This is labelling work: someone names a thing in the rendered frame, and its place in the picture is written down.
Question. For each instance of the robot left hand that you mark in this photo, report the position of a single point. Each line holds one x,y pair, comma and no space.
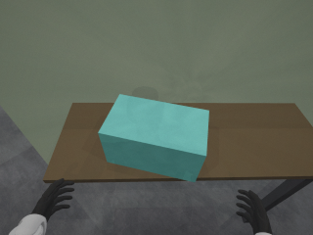
47,204

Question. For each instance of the table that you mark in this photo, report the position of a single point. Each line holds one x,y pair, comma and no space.
245,141

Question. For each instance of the robot left forearm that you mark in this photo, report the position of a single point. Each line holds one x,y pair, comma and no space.
32,224

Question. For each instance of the robot right hand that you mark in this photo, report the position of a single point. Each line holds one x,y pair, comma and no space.
258,217

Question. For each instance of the carton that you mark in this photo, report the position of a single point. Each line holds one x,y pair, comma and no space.
155,136

